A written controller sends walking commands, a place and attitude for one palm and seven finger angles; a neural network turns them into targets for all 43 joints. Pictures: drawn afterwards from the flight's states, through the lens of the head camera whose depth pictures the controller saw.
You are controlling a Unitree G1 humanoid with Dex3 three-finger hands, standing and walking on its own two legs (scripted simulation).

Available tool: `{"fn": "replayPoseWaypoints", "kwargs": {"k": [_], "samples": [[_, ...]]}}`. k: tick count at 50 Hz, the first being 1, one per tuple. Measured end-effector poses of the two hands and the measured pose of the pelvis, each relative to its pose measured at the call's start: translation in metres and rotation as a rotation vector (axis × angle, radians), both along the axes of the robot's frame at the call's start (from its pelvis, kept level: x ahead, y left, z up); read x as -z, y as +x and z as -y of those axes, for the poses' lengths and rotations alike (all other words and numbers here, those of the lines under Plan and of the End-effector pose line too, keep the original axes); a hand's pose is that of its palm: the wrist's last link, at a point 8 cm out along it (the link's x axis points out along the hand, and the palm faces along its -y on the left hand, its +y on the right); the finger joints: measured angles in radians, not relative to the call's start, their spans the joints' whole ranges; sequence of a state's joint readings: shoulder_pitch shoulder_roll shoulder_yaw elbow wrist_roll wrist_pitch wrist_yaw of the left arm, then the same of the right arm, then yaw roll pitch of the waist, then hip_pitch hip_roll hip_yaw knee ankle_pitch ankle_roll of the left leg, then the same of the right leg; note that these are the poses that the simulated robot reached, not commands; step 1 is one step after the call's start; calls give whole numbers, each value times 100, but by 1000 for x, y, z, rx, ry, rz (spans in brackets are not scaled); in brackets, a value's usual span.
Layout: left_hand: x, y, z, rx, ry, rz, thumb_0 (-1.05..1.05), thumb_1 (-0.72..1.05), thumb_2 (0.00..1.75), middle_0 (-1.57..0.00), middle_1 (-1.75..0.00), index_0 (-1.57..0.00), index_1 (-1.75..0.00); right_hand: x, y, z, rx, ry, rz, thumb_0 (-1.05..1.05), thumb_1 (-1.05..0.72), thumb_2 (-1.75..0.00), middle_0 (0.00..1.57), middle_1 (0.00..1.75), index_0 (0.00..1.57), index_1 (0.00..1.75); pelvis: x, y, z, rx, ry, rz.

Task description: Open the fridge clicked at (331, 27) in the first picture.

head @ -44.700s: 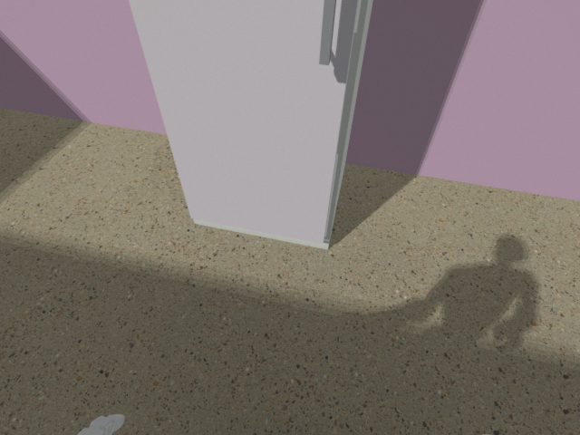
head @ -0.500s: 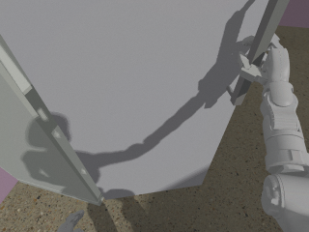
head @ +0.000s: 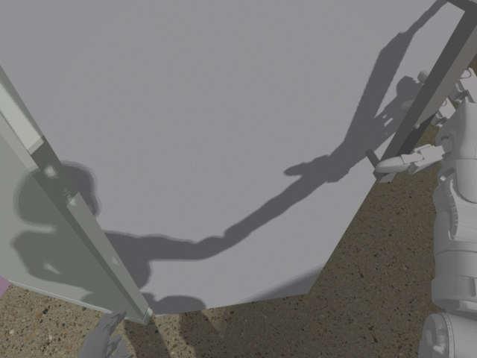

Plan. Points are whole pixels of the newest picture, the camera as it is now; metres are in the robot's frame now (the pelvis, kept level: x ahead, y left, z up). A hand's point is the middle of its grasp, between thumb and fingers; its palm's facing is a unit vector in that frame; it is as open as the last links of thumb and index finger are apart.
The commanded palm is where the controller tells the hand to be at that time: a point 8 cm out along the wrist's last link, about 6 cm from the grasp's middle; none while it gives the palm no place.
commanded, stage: slip the hand off the handle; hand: right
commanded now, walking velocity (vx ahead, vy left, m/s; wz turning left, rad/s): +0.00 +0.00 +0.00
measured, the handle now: (412, 103) +0.44 -0.22 +0.24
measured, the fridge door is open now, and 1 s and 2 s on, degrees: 67 67 67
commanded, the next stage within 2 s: draw the hand back to the body in 1.38 s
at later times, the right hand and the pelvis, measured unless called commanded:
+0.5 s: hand (456, 131) +0.40 -0.28 +0.22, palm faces +0.21 +0.97 -0.16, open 14.7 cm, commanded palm +0.37 -0.32 +0.22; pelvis +0.01 +0.00 -0.01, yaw -1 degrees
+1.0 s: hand out of the picture +0.35 -0.31 +0.22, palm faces +0.21 +0.97 -0.14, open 14.7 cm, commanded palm +0.31 -0.35 +0.22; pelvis +0.00 -0.03 -0.01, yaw +0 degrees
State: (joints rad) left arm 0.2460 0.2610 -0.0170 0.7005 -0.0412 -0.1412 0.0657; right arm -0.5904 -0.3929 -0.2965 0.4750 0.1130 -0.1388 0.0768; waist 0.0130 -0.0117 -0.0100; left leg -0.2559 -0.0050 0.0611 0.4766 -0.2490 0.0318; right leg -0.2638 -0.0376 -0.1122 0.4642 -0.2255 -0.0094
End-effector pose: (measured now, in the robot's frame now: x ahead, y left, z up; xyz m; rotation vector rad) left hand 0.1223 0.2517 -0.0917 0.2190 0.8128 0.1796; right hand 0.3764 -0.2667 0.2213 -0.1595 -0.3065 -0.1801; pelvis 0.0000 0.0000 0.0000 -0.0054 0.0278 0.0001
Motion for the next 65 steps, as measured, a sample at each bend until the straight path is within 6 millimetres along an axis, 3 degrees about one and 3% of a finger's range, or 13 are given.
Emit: {"fn": "replayPoseWaypoints", "kwargs": {"k": [8, 15, 27, 35, 41, 47, 56, 65], "samples": [[-2, 32, -1, 32, -9, 38, 2, 91, 90, -20, -30, -20, -30, 0, -12, 15, 39, -38, -18, -1, 55, -21, 30, 119, 26, 117, 2, 10, -3, 15, -1, -12], [-3, 37, 0, 29, 3, 34, 1, 91, 90, -21, -30, -20, -30, -8, -13, 41, 58, -17, -10, -1, 55, -20, 26, 116, 25, 116, 3, 11, -5, 24, 1, -19], [8, 2, 1, -18, 27, -53, 1, 91, 90, -21, -30, -20, -30, 0, -3, 61, 21, -17, -47, -1, 55, -20, 25, 115, 25, 115, 5, 8, 7, 19, 10, -39], [10, -26, 6, -59, 36, -102, 2, 91, 90, -21, -30, -20, -30, -7, -6, 82, 31, -32, -10, -1, 55, -20, 25, 115, 25, 115, 6, 7, 16, 6, 16, -43], [10, -31, 13, -69, 34, -95, 2, 91, 90, -21, -30, -20, -30, -4, -19, 89, 8, -38, -23, -1, 55, -20, 25, 115, 25, 115, 6, 6, 25, 0, 20, -37], [4, -11, 27, -38, 28, -31, 2, 91, 90, -21, -30, -20, -30, 3, -44, 88, -9, -18, 10, -1, 55, -20, 25, 115, 25, 115, 5, 6, 31, 2, 22, -16], [-15, 40, 52, 70, 11, 125, 2, 91, 90, -21, -30, -20, -30, 0, -81, 92, 42, -34, 16, -1, 55, -20, 25, 115, 25, 115, 5, 0, 33, 23, 22, 12], [-27, 71, 68, 133, -25, 220, 2, 91, 90, -21, -30, -20, -30, -3, -103, 81, 20, -37, 2, -1, 55, -20, 25, 115, 25, 115, 4, 0, 29, 36, 18, 33]]}}
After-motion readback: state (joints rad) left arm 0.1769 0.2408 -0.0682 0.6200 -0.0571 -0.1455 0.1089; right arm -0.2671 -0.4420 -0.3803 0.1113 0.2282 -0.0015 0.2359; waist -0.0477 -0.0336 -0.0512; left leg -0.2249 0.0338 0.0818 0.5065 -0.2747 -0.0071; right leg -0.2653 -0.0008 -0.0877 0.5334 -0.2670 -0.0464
